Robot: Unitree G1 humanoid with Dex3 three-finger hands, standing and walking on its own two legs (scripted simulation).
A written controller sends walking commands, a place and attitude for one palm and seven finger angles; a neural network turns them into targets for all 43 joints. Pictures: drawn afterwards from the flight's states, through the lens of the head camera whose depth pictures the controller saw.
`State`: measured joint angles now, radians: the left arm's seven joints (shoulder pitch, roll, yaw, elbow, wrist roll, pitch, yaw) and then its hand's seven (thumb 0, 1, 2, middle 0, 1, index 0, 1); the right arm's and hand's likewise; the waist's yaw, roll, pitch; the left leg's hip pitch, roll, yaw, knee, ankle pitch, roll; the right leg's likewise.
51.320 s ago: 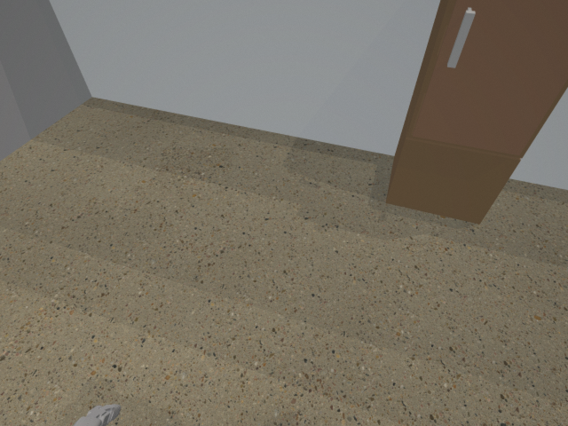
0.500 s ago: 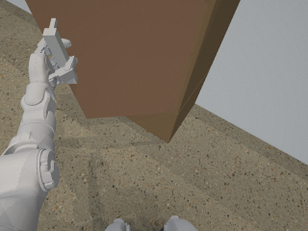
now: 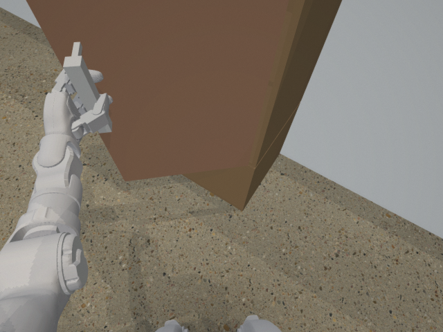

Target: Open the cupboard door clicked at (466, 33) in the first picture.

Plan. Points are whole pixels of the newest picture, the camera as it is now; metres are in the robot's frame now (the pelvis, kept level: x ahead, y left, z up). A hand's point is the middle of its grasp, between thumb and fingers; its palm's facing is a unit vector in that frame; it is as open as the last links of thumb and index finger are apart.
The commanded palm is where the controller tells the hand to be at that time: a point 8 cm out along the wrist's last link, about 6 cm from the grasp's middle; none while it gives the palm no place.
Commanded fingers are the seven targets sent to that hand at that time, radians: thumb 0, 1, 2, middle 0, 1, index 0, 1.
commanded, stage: pull the door open along its arc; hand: left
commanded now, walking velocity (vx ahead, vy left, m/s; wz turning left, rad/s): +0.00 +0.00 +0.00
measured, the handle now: (92, 90) +0.54 +0.21 +0.10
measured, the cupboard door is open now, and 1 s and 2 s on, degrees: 43 82 80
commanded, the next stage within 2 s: open thumb and fingers to let go in 0.66 s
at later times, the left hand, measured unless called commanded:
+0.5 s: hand (155, 195) +0.32 +0.08 +0.11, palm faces +0.32 -0.94 +0.10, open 6.9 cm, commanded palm +0.24 +0.15 +0.09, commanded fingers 0.00 0.90 0.90 -0.40 -1.35 -0.40 -1.35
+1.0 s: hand (180, 213) +0.29 +0.04 +0.10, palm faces +0.46 -0.89 -0.03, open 7.7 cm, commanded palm +0.24 +0.09 +0.09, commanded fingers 0.00 -0.01 0.51 -0.34 -1.25 -0.34 -1.25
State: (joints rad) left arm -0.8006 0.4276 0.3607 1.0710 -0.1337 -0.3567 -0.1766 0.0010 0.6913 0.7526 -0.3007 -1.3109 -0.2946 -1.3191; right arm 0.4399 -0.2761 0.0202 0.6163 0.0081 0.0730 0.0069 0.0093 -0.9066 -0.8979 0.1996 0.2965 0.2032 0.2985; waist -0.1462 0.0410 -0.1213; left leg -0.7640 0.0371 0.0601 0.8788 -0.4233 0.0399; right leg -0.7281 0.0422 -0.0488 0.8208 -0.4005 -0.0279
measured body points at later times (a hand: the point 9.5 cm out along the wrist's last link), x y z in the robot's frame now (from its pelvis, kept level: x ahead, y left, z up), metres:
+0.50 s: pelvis +0.01 -0.01 +0.02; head +0.03 -0.02 +0.47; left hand +0.29 +0.13 +0.10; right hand +0.20 -0.22 -0.07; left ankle -0.01 +0.09 -0.69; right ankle -0.01 -0.11 -0.69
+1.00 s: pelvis -0.01 -0.06 +0.02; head +0.00 -0.10 +0.46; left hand +0.26 +0.09 +0.11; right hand +0.18 -0.27 -0.10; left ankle -0.01 +0.09 -0.69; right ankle -0.01 -0.11 -0.69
